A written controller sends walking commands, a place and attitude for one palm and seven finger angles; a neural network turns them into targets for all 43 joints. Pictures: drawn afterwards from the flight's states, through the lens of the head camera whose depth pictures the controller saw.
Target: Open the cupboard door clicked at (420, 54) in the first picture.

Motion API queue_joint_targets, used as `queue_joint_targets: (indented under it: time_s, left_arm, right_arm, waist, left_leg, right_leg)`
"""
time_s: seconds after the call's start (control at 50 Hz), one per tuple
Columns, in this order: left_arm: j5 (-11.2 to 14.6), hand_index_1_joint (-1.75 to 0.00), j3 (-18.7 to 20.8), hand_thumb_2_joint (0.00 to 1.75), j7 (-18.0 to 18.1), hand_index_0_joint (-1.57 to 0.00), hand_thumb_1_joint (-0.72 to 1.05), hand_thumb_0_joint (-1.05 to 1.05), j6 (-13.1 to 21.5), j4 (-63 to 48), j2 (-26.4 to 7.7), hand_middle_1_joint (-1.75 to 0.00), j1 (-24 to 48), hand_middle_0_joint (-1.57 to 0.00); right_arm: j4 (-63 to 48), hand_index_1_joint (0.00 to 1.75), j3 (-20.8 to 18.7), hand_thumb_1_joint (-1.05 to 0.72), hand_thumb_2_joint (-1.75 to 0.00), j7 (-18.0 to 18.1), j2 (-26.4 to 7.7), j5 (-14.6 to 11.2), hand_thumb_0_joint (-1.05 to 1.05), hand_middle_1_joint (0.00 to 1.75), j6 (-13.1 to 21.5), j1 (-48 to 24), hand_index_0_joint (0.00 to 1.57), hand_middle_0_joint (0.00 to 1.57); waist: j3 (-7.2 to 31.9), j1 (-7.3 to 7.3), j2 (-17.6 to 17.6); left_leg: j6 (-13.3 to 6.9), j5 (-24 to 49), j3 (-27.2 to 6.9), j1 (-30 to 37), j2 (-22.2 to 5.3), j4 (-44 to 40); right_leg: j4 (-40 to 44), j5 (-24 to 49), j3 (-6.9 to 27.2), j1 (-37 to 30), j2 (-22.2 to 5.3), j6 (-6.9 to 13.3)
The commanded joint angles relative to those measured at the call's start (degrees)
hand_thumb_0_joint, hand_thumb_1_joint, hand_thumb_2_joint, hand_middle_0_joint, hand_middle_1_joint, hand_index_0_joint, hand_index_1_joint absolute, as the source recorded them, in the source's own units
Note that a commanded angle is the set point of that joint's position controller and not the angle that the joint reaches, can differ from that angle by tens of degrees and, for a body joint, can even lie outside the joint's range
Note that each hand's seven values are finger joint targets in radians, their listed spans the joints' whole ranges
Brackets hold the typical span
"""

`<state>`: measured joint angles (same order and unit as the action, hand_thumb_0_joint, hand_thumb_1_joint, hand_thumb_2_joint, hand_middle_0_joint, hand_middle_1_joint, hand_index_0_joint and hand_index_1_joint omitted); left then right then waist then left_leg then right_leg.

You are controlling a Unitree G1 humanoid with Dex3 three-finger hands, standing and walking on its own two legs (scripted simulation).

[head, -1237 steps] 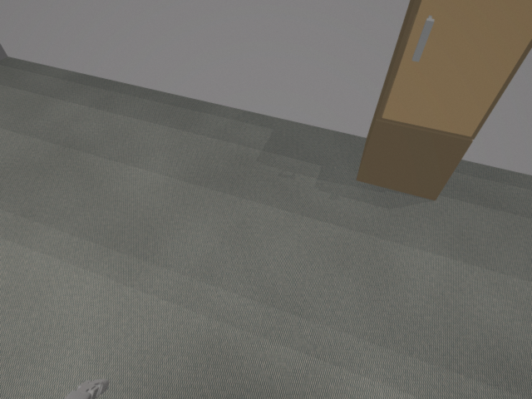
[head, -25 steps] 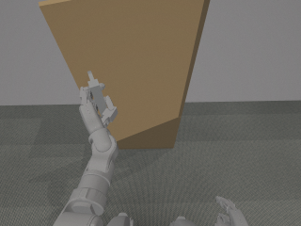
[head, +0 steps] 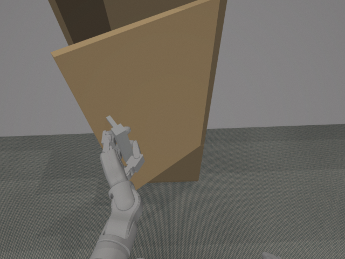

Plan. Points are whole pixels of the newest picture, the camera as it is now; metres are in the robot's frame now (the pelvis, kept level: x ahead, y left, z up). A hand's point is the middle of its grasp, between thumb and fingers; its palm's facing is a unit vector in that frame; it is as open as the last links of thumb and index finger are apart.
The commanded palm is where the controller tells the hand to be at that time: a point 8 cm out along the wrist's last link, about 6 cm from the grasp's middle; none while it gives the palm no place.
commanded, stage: pull the door open along its arc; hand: left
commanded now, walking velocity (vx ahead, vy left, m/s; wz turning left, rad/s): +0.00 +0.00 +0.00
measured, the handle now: (120, 141) +0.38 +0.14 +0.05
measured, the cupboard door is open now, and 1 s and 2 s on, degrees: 36 44 49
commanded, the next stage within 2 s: open thumb and fingers to let go in 0.20 s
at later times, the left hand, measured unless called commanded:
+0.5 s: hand (148, 165) +0.32 +0.06 +0.05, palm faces +0.40 -0.92 -0.04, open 6.8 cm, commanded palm +0.26 +0.09 +0.05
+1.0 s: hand (148, 166) +0.31 +0.06 +0.05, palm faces +0.38 -0.92 -0.05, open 14.5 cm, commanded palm +0.27 +0.09 +0.05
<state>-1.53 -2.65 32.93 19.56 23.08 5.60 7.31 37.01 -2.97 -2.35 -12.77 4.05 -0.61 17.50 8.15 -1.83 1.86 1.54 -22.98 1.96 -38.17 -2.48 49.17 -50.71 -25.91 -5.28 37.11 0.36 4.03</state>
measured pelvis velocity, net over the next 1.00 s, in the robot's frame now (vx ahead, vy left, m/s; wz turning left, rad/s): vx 0.00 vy -0.01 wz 0.03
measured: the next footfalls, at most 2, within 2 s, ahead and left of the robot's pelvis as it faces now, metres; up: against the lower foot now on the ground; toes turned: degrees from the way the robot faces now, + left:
none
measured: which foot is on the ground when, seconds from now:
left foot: down 0.00-1.00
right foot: down 0.00-1.00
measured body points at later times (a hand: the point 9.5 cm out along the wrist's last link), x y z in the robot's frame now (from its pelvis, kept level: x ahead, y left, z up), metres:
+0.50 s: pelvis +0.01 -0.01 -0.01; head +0.04 -0.04 +0.44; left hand +0.29 +0.11 +0.06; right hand +0.21 -0.20 -0.10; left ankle +0.01 +0.14 -0.69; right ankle -0.01 -0.07 -0.69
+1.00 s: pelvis +0.00 -0.01 -0.01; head +0.03 -0.03 +0.44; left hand +0.29 +0.11 +0.06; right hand +0.16 -0.22 -0.12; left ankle +0.01 +0.14 -0.69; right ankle -0.01 -0.07 -0.69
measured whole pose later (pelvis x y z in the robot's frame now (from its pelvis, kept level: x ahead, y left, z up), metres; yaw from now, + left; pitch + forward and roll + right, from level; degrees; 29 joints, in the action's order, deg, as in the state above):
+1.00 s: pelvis +0.00 -0.01 -0.01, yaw +2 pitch +11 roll +1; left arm -5.0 -12.0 35.6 12.2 14.1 6.6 2.0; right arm 34.7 -0.8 -1.0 -10.8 4.1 1.3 12.6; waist 7.7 -0.7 2.4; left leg 2.0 -23.8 -0.1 -39.5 -1.7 52.1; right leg -53.7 -27.7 -7.1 37.6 -0.4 4.6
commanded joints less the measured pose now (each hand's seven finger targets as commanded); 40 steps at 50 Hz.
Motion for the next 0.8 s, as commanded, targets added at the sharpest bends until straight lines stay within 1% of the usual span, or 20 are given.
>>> queue_joint_targets:
  time_s: [0.0, 0.02, 0.04, 0.08, 0.1, 0.14, 0.16, 0.24, 0.28, 0.32, 0.36, 0.42, 0.5, 0.52, 0.58, 0.62, 0.68, 0.72, 0.76, 0.78]
  left_arm:
    - [-4.0, -1.35, -8.8, 0.90, 0.4, -0.40, 0.90, 0.00, 3.1, -19.7, 5.9, -1.35, 3.9, -0.40]
    - [-4.5, -1.35, -10.0, 0.90, 0.4, -0.40, 0.90, 0.00, 2.5, -21.0, 6.9, -1.35, 2.0, -0.40]
    - [-5.3, -1.35, -11.2, 0.90, 0.6, -0.40, 0.90, 0.00, 1.8, -21.6, 7.7, -1.35, 0.6, -0.40]
    - [-6.1, -1.35, -13.9, 0.90, 0.9, -0.40, 0.90, 0.00, 0.6, -23.9, 10.1, -1.35, -1.9, -0.40]
    - [-5.4, -1.35, -15.0, 0.90, 1.0, -0.40, 0.90, 0.00, -0.2, -24.5, 11.8, -1.35, -3.6, -0.40]
    - [-4.7, -1.35, -15.6, 0.90, 1.3, -0.40, 0.90, 0.00, -2.0, -27.1, 12.4, -1.35, -8.5, -0.40]
    - [-3.7, -1.35, -15.8, 0.90, 1.3, -0.40, 0.90, 0.00, -3.2, -28.4, 13.3, -1.35, -10.9, -0.40]
    - [-3.8, -1.35, -13.1, 0.90, 2.2, -0.40, 0.90, 0.00, -6.2, -26.5, 10.0, -1.35, -2.2, -0.40]
    - [-3.5, -1.35, -10.1, 0.90, 2.9, -0.40, 0.90, 0.00, -6.5, -24.3, 7.2, -1.35, 4.5, -0.40]
    - [-3.2, -1.34, -10.0, 0.84, 3.1, -0.39, 0.76, 0.00, -6.8, -22.9, 8.4, -1.34, 4.6, -0.39]
    - [-3.1, -1.32, -9.4, 0.78, 3.3, -0.38, 0.62, 0.00, -7.2, -23.1, 8.9, -1.32, 2.3, -0.38]
    - [-3.4, -1.30, -10.7, 0.69, 2.6, -0.36, 0.41, 0.00, -7.2, -24.5, 9.4, -1.30, 1.9, -0.36]
    - [-4.7, -1.27, -12.3, 0.57, 1.2, -0.35, 0.13, 0.00, -5.9, -25.5, 9.4, -1.27, 1.4, -0.35]
    - [-5.1, -1.26, -13.0, 0.54, 1.1, -0.34, 0.06, 0.00, -5.6, -25.3, 9.5, -1.26, 2.3, -0.34]
    - [-5.1, -1.24, -12.5, 0.45, 1.2, -0.32, -0.15, 0.00, -4.9, -25.1, 8.5, -1.24, 4.6, -0.32]
    - [-4.7, -1.22, -11.6, 0.39, 1.4, -0.32, -0.29, 0.00, -4.7, -23.6, 7.9, -1.22, 3.9, -0.32]
    - [-4.3, -1.20, -10.8, 0.30, 1.8, -0.30, -0.50, 0.00, -4.3, -23.9, 7.2, -1.20, 5.1, -0.30]
    - [-4.4, -1.20, -10.5, 0.30, 2.4, -0.30, -0.50, 0.00, -4.1, -24.2, 7.1, -1.20, 5.9, -0.30]
    - [-4.3, -1.10, -9.5, 0.30, 2.6, -0.28, -0.50, 0.00, -3.9, -24.1, 6.3, -1.10, 4.5, -0.28]
    - [-4.3, -1.05, -9.8, 0.30, 2.6, -0.27, -0.50, 0.00, -3.9, -23.5, 6.7, -1.05, 5.0, -0.27]
  right_arm:
    - [-10.8, 0.30, -0.5, -0.90, -0.90, -0.4, -3.4, 0.2, 0.00, 0.30, 3.4, -6.5, 0.20, 0.20]
    - [-11.4, 0.30, -0.3, -0.90, -0.90, -0.4, -3.1, 0.2, 0.00, 0.30, 3.7, -7.2, 0.20, 0.20]
    - [-11.6, 0.30, -0.2, -0.90, -0.90, -0.4, -3.0, 0.3, 0.00, 0.30, 4.0, -7.4, 0.20, 0.20]
    - [-12.3, 0.30, 0.2, -0.90, -0.90, -0.4, -2.4, 0.4, 0.00, 0.30, 4.6, -8.5, 0.20, 0.20]
    - [-12.7, 0.30, 0.6, -0.90, -0.90, -0.6, -2.0, 0.1, 0.00, 0.30, 4.9, -9.2, 0.20, 0.20]
    - [-13.4, 0.30, 0.8, -0.90, -0.90, -0.9, -1.7, -0.3, 0.00, 0.30, 5.2, -10.4, 0.20, 0.20]
    - [-13.7, 0.30, 1.2, -0.90, -0.90, -1.1, -1.4, -0.5, 0.00, 0.30, 5.1, -11.4, 0.20, 0.20]
    - [-13.0, 0.30, 1.9, -0.90, -0.90, -0.2, -1.9, -0.7, 0.00, 0.30, 4.1, -11.8, 0.20, 0.20]
    - [-12.2, 0.30, 2.3, -0.90, -0.90, 0.5, -1.9, -0.4, 0.00, 0.30, 3.4, -12.5, 0.20, 0.20]
    - [-12.2, 0.30, 2.5, -0.90, -0.90, 0.8, -1.5, -0.2, 0.00, 0.30, 3.3, -12.9, 0.20, 0.20]
    - [-12.3, 0.30, 2.2, -0.90, -0.90, 0.8, -1.3, -0.1, 0.00, 0.30, 3.1, -12.7, 0.20, 0.20]
    - [-12.6, 0.30, 2.0, -0.90, -0.90, 0.7, -1.3, -0.1, 0.00, 0.30, 2.8, -11.7, 0.20, 0.20]
    - [-12.6, 0.30, 1.4, -0.90, -0.90, 0.8, -1.7, -0.1, 0.00, 0.30, 2.6, -10.4, 0.20, 0.20]
    - [-12.5, 0.30, 1.4, -0.90, -0.90, 0.8, -1.9, -0.1, 0.00, 0.30, 2.8, -10.3, 0.20, 0.20]
    - [-12.2, 0.30, 1.1, -0.90, -0.90, 1.1, -2.1, -0.2, 0.00, 0.30, 3.0, -10.5, 0.20, 0.20]
    - [-12.2, 0.30, 1.2, -0.90, -0.90, 1.5, -2.2, -0.1, 0.00, 0.30, 3.3, -10.3, 0.20, 0.20]
    - [-12.1, 0.30, 1.0, -0.90, -0.90, 1.7, -2.2, -0.1, 0.00, 0.30, 3.5, -10.6, 0.20, 0.20]
    - [-11.9, 0.30, 1.0, -0.90, -0.90, 1.8, -2.2, 0.0, 0.00, 0.30, 3.9, -10.1, 0.20, 0.20]
    - [-11.9, 0.30, 0.9, -0.90, -0.90, 1.8, -2.2, 0.0, 0.00, 0.30, 4.0, -10.1, 0.20, 0.20]
    - [-11.8, 0.30, 1.0, -0.90, -0.90, 1.9, -2.2, 0.0, 0.00, 0.30, 4.1, -10.0, 0.20, 0.20]
  waist:
    - [14.6, 1.22, -6.1]
    - [14.1, 1.26, -5.7]
    - [13.4, 0.99, -7.4]
    - [13.1, 0.93, -6.0]
    - [12.5, 1.13, -6.1]
    - [13.4, 2.00, -6.0]
    - [13.9, 2.62, -4.7]
    - [9.5, 1.05, -6.3]
    - [8.3, 0.15, -6.9]
    - [9.2, 0.41, -8.6]
    - [13.0, 1.66, -7.6]
    - [14.1, 1.03, -8.0]
    - [14.6, 0.45, -6.7]
    - [14.1, -0.11, -6.7]
    - [13.8, -0.42, -7.2]
    - [13.2, -0.24, -9.2]
    - [14.1, 0.47, -8.3]
    - [14.9, 0.61, -7.9]
    - [15.2, 1.31, -8.1]
    - [14.4, 0.90, -8.5]
  left_leg:
    - [-2.4, 14.8, -0.3, 7.7, 2.8, -2.8]
    - [-2.4, 14.5, -0.3, 7.9, 2.8, -2.5]
    - [-2.4, 14.8, -0.8, 7.9, 2.6, -2.4]
    - [-2.4, 14.8, -0.9, 8.5, 2.8, -1.7]
    - [-2.3, 14.4, -1.2, 8.5, 2.9, -1.6]
    - [-2.0, 15.1, -1.4, 9.7, 2.9, -1.6]
    - [-1.8, 15.4, -1.3, 9.9, 3.0, -1.7]
    - [-1.8, 12.9, -2.1, 8.6, 3.4, -1.1]
    - [-1.9, 11.2, -2.2, 7.5, 3.6, -0.4]
    - [-1.9, 10.7, -2.4, 7.0, 3.9, 0.0]
    - [-1.7, 13.2, -2.2, 7.6, 4.0, 0.1]
    - [-1.5, 14.1, -2.2, 7.3, 3.9, 0.4]
    - [-1.7, 14.3, -2.5, 6.9, 3.6, 0.6]
    - [-1.7, 13.8, -2.5, 6.8, 3.6, 0.7]
    - [-1.8, 11.8, -2.8, 5.9, 3.5, 0.9]
    - [-1.8, 10.5, -2.9, 4.5, 3.6, 0.9]
    - [-1.8, 9.8, -2.7, 4.0, 3.7, 0.8]
    - [-1.8, 10.2, -2.5, 4.3, 3.8, 0.7]
    - [-1.8, 10.8, -2.6, 4.0, 3.7, 0.3]
    - [-1.8, 10.4, -2.5, 3.9, 3.7, 0.4]
  right_leg:
    - [7.9, 26.3, 4.0, -12.5, -1.4, -3.3]
    - [7.9, 26.0, 3.9, -11.9, -1.4, -3.3]
    - [7.8, 25.0, 3.4, -11.7, -1.2, -3.0]
    - [7.3, 25.2, 3.1, -10.6, -1.4, -3.0]
    - [7.6, 24.7, 2.8, -10.7, -1.4, -3.0]
    - [7.6, 25.4, 2.5, -11.9, -1.1, -2.8]
    - [7.2, 26.1, 2.2, -12.4, -1.1, -2.7]
    - [8.2, 23.6, 2.9, -9.4, -1.4, -3.3]
    - [8.6, 22.0, 3.8, -7.7, -1.9, -3.9]
    - [9.2, 23.0, 4.8, -8.4, -2.5, -4.6]
    - [7.9, 28.5, 4.9, -11.0, -2.7, -4.5]
    - [7.5, 32.8, 5.2, -12.4, -3.2, -4.9]
    - [7.0, 32.3, 5.2, -11.9, -3.2, -4.7]
    - [7.1, 31.6, 5.3, -11.2, -3.3, -4.7]
    - [7.7, 27.0, 5.8, -10.0, -3.4, -4.6]
    - [8.4, 25.1, 6.5, -10.2, -3.6, -4.8]
    - [8.9, 22.9, 7.6, -10.7, -3.9, -4.7]
    - [8.8, 23.1, 7.3, -11.0, -3.8, -4.5]
    - [8.3, 23.6, 6.8, -11.7, -3.5, -4.3]
    - [8.6, 23.3, 7.0, -11.2, -3.6, -4.5]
